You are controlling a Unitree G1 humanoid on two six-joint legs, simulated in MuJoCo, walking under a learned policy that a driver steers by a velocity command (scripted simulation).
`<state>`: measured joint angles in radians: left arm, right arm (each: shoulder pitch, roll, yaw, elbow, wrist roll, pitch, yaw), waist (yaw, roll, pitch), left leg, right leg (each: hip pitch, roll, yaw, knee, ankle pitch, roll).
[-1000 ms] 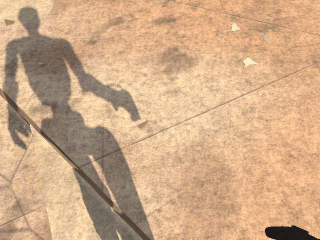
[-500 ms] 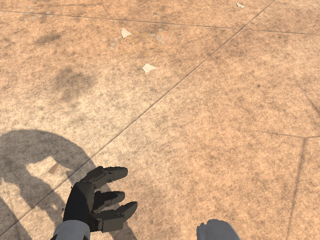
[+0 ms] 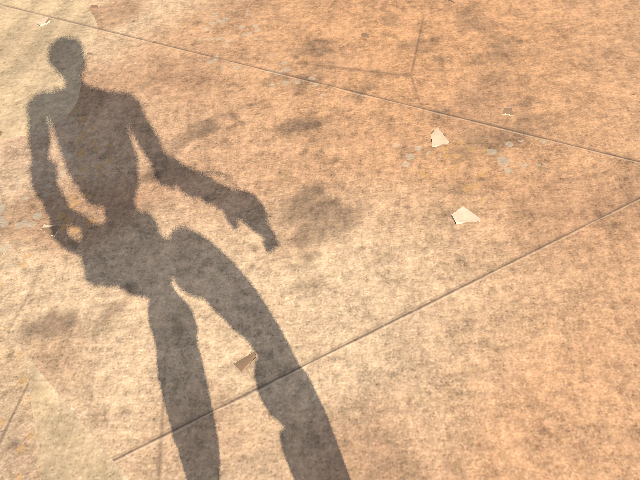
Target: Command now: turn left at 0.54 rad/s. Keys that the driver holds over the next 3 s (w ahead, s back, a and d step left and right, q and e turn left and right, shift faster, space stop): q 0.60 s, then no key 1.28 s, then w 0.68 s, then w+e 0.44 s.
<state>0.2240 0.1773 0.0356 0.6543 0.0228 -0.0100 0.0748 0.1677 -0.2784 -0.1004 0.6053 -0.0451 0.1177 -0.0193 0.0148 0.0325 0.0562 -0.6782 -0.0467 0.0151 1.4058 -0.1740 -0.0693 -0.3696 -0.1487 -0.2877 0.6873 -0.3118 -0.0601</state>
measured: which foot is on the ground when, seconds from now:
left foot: up 0.00-0.36, down 0.38-0.92, up 0.94-1.00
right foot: down 0.00-0.36, up 0.38-0.88, down 0.90-1.00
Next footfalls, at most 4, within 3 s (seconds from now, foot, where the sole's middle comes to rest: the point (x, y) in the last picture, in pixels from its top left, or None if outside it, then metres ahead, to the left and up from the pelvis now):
0.38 left None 0.03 0.22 -0.89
0.90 right None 0.16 0.00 -0.76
1.52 left None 0.03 0.18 -0.89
1.92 right None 0.14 -0.03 -0.76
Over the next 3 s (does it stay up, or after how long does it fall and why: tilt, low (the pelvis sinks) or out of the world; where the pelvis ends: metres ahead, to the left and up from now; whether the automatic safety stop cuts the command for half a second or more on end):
stays up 0.49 0.39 -0.12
